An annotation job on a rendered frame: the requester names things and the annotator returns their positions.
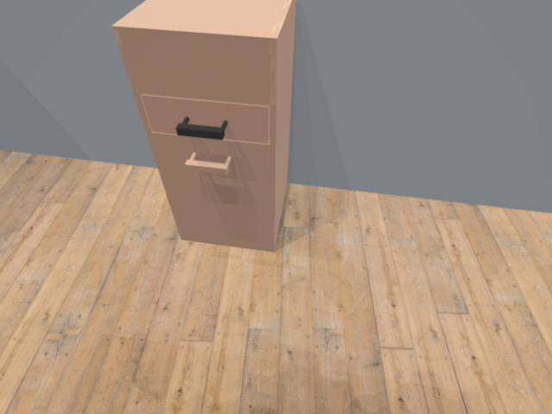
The cabinet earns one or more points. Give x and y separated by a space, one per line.
238 51

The handle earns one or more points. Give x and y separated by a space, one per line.
206 167
201 131

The drawer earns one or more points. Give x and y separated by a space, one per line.
246 122

